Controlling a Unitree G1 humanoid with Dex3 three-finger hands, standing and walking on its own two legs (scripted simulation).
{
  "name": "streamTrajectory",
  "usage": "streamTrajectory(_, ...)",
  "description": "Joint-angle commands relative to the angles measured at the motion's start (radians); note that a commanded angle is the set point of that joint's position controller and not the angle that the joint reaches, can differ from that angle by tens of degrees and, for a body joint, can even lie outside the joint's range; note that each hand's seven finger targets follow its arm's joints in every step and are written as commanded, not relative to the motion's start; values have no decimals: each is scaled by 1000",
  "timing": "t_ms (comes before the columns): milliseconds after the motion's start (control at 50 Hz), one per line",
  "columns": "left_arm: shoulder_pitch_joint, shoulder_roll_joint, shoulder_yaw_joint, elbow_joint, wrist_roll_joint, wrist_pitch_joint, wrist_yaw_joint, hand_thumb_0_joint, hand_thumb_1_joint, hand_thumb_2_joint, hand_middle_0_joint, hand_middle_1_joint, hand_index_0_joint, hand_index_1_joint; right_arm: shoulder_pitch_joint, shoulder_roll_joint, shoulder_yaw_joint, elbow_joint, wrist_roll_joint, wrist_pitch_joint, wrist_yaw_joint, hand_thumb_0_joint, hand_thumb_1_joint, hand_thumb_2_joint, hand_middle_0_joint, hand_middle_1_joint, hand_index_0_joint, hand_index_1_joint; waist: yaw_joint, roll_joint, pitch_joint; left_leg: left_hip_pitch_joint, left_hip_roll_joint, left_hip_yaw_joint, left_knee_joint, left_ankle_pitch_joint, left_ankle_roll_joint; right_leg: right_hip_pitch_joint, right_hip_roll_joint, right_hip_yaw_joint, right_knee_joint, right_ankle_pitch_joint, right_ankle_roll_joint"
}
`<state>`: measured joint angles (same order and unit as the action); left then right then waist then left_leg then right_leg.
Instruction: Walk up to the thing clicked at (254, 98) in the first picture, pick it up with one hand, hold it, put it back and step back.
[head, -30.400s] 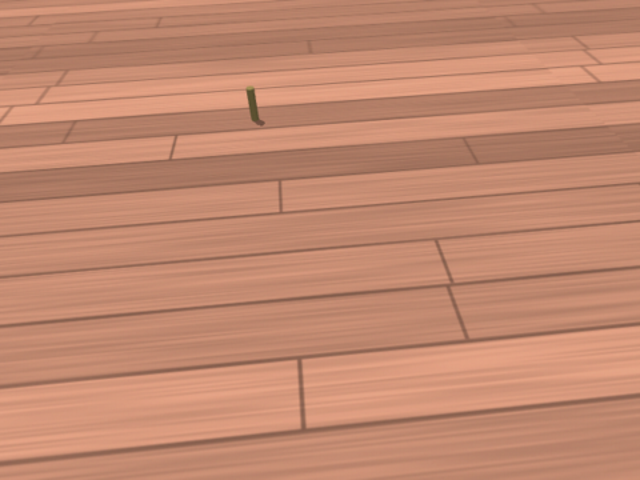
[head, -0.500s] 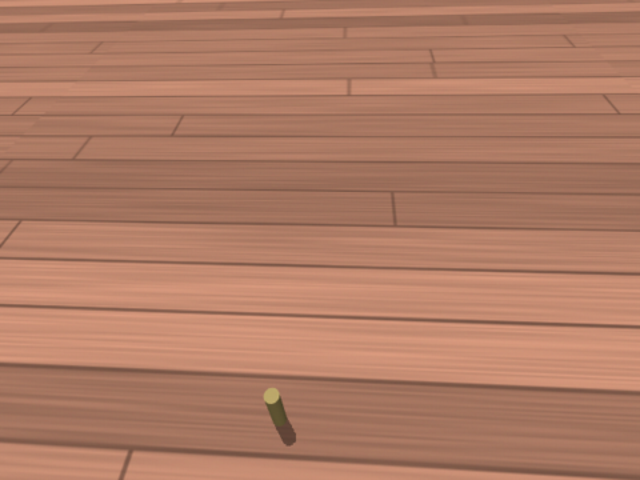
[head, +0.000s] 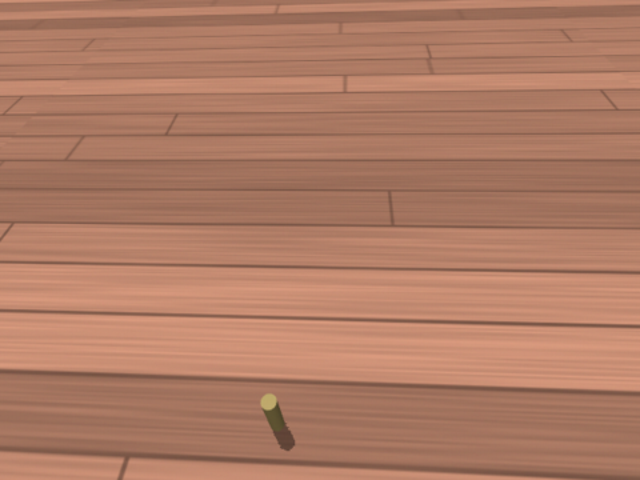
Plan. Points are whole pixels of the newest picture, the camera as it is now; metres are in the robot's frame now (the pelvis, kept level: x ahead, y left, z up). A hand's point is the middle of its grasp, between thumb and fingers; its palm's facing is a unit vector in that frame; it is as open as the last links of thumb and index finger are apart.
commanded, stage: stand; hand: left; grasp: from the side
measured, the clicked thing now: (273, 413) +0.42 +0.19 -0.69
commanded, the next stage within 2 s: step back in 0.62 s
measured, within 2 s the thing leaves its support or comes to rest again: neither
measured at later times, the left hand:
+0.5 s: hand out of the picture +0.08 +0.25 -0.16, palm faces -0.01 -0.94 -0.34, open 7.4 cm
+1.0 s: hand out of the picture +0.10 +0.30 -0.18, palm faces +0.03 -0.92 -0.38, open 7.4 cm
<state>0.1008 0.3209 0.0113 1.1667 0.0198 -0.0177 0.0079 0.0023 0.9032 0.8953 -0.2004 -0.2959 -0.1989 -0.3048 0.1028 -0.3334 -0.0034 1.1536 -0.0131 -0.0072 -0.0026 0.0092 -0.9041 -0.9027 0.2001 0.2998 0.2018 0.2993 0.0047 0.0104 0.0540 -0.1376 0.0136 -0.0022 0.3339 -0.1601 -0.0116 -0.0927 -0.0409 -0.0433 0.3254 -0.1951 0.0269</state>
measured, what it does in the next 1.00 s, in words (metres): shifts its weight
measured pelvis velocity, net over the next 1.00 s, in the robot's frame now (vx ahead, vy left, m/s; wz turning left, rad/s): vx -0.05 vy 0.03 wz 0.03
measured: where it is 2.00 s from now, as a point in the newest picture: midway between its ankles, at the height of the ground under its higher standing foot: outside the picture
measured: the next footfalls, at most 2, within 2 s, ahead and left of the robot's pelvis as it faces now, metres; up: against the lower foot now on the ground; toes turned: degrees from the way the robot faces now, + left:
right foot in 1.28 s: -0.10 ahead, -0.11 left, +0.00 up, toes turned +1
left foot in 1.68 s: -0.18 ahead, +0.14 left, +0.00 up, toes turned +0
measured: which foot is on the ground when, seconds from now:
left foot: down 0.00-1.00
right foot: down 0.00-0.92, up 0.94-1.00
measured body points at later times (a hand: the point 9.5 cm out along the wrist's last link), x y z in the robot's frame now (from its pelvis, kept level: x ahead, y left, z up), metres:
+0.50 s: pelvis +0.01 +0.00 +0.00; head +0.02 +0.00 +0.45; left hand +0.08 +0.30 -0.13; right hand +0.08 -0.30 -0.14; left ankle +0.01 +0.13 -0.75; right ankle -0.01 -0.13 -0.75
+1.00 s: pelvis -0.05 +0.03 -0.03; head +0.02 +0.04 +0.41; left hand +0.09 +0.35 -0.16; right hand +0.03 -0.30 -0.15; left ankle -0.02 +0.13 -0.75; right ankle -0.03 -0.13 -0.72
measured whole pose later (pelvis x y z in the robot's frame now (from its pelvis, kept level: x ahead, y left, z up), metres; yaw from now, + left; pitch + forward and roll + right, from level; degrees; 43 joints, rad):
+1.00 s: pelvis -0.05 +0.03 -0.03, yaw +2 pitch -2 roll -1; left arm 0.00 0.39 0.08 0.93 0.01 0.06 0.03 0.00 0.90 0.90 -0.20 -0.30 -0.20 -0.30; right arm 0.14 -0.39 -0.06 0.95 -0.02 0.04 0.02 0.01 -0.91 -0.90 0.20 0.30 0.20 0.30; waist -0.03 -0.03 0.18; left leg -0.37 -0.04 -0.03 0.74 -0.35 0.03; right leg -0.43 0.01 0.11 0.94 -0.55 -0.02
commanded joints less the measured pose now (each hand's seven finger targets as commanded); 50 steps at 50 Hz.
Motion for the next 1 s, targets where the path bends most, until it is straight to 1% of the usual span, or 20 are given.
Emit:
streamTrajectory(0,-23,212,37,-51,-7,-12,13,0,900,900,-200,-300,-200,-301,-20,-195,-32,-48,-3,-22,-17,0,-900,-900,200,300,200,300,1,-6,-80,26,108,-92,-46,187,25,26,-102,81,-43,170,-28)
streamTrajectory(220,-27,212,36,-56,-3,-13,10,0,900,900,-200,-300,-200,-300,-39,-204,-34,-51,-1,-21,-15,0,-900,-900,200,300,200,300,-2,-4,-68,29,110,-96,-57,134,20,9,-102,80,-64,114,-29)
streamTrajectory(340,-20,216,37,-63,-4,-15,9,0,900,900,-200,-300,-200,-300,-35,-208,-33,-54,-1,-24,-14,0,-900,-900,200,300,200,300,-1,3,-93,34,114,-93,-46,189,28,36,-108,79,-53,174,-34)
streamTrajectory(520,-20,222,37,-67,-4,-13,9,0,900,900,-200,-300,-200,-300,-36,-211,-32,-54,-1,-21,-14,0,-900,-900,200,300,200,300,-5,-7,-84,36,111,-95,-50,165,24,25,-107,78,-57,155,-34)
streamTrajectory(580,-23,220,34,-72,-7,-15,9,0,900,900,-200,-300,-200,-300,-33,-207,-29,-53,1,-23,-13,0,-900,-900,200,300,200,300,-2,-7,-89,38,116,-97,-49,209,22,27,-106,74,-54,170,-33)
streamTrajectory(600,-20,289,88,-95,-28,-6,12,0,900,900,-200,-300,-200,-300,-59,-263,-55,-86,7,-3,-6,0,-900,-900,200,300,200,300,-5,-12,20,-47,93,-100,63,347,58,-30,-91,78,32,307,-47)
streamTrajectory(660,7,271,98,-144,-31,4,17,0,900,900,-200,-300,-200,-300,-18,-245,-67,-127,20,11,-3,0,-900,-900,200,300,200,300,-18,-12,-97,-42,87,-76,162,402,82,6,-100,70,109,361,-89)
streamTrajectory(720,-26,268,104,-201,-25,19,14,0,900,900,-200,-300,-200,-300,-9,-242,-80,-171,16,28,1,0,-900,-900,200,300,200,300,-23,-36,-146,-62,58,-70,260,309,96,-40,-137,109,145,306,-138)
streamTrajectory(740,-31,280,108,-219,-22,24,14,0,900,900,-200,-300,-200,-300,-6,-243,-82,-184,17,35,1,0,-900,-900,200,300,200,300,-17,-56,-140,-68,38,-60,308,263,96,-78,-164,138,143,288,-159)
streamTrajectory(760,-56,289,110,-240,-17,29,14,0,900,900,-200,-300,-200,-300,14,-240,-86,-194,15,40,2,0,-900,-900,200,300,200,300,-28,-90,-136,-85,18,-46,365,193,97,-103,-195,157,145,267,-186)
streamTrajectory(800,-101,311,116,-279,-6,35,16,0,900,900,-200,-300,-200,-300,50,-224,-91,-212,11,54,10,0,-900,-900,200,300,200,300,-34,-168,-110,-75,-46,-33,522,-94,87,-228,-287,221,110,246,-253)
streamTrajectory(820,-140,323,118,-300,2,35,17,0,900,900,-200,-300,-200,-300,94,-221,-96,-215,10,58,14,0,-900,-900,200,300,200,300,-57,-210,-100,-63,-41,-54,552,-230,90,-282,-321,242,113,232,-267)
streamTrajectory(840,-173,328,119,-318,7,35,17,0,900,900,-200,-300,-200,-300,135,-228,-102,-218,12,58,17,0,-900,-900,200,300,200,300,-78,-215,-90,-50,-23,-76,537,-263,97,-323,-324,232,145,211,-255)
streamTrajectory(860,-183,319,115,-332,7,36,18,0,900,900,-200,-300,-200,-300,153,-238,-108,-222,13,53,19,0,-900,-900,200,300,200,300,-81,-185,-86,-58,-3,-82,458,-149,105,-309,-274,191,222,177,-217)
streamTrajectory(880,-166,285,108,-333,-1,42,17,0,900,900,-200,-300,-200,-300,142,-257,-111,-226,5,45,18,0,-900,-900,200,300,200,300,-66,-62,-58,-123,58,-131,309,99,119,-283,-158,103,365,76,-156)
streamTrajectory(900,-137,227,100,-337,-15,51,19,0,900,900,-200,-300,-200,-300,119,-307,-121,-244,-12,34,14,0,-900,-900,200,300,200,300,-54,139,-18,-180,183,-350,101,325,154,-308,33,50,562,-123,-79)
streamTrajectory(920,-88,208,102,-341,-16,58,27,0,900,900,-200,-300,-200,-300,103,-368,-131,-257,-13,22,10,0,-900,-900,200,300,200,300,-33,195,-54,-119,273,-491,46,460,212,-359,133,144,689,-442,-73)
streamTrajectory(940,-64,219,103,-328,-12,61,33,0,900,900,-200,-300,-200,-300,83,-389,-137,-274,-18,17,7,0,-900,-900,200,300,200,300,-32,186,-97,-103,310,-552,47,463,257,-359,151,222,805,-498,-68)
streamTrajectory(960,-55,232,104,-320,-10,62,38,0,900,900,-200,-300,-200,-300,55,-372,-133,-291,-16,15,-1,0,-900,-900,200,300,200,300,-27,150,-119,-96,305,-523,69,444,265,-368,149,265,868,-475,-74)
streamTrajectory(980,-15,240,102,-310,-15,62,41,0,900,900,-200,-300,-200,-300,7,-338,-126,-305,-13,13,-12,0,-900,-900,200,300,200,300,2,126,-136,-50,287,-442,109,428,266,-406,130,259,905,-422,-70)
